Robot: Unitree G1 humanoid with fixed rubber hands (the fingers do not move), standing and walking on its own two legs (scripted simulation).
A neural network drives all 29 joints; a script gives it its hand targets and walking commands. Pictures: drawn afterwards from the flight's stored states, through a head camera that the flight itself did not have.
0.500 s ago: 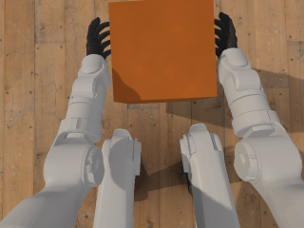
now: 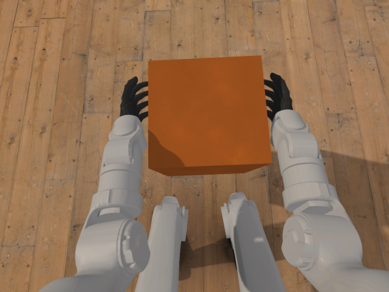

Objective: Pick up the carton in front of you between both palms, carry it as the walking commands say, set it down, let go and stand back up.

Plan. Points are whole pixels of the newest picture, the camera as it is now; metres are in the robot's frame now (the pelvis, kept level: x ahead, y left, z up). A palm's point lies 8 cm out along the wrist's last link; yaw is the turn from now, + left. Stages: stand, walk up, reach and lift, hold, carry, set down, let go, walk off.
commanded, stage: reach and lift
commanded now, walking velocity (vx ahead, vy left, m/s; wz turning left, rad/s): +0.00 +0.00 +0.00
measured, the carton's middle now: (205, 127) +0.45 -0.01 -0.13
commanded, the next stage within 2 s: none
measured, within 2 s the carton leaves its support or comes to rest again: neither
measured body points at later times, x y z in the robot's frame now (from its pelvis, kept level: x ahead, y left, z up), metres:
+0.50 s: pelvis +0.05 +0.00 +0.15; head +0.17 -0.01 +0.58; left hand +0.43 +0.14 +0.10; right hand +0.43 -0.16 +0.09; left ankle +0.10 +0.13 -0.49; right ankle +0.10 -0.13 -0.49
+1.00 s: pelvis +0.09 +0.00 +0.25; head +0.08 +0.00 +0.70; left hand +0.40 +0.15 +0.25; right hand +0.39 -0.15 +0.24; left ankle +0.10 +0.13 -0.49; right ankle +0.10 -0.13 -0.49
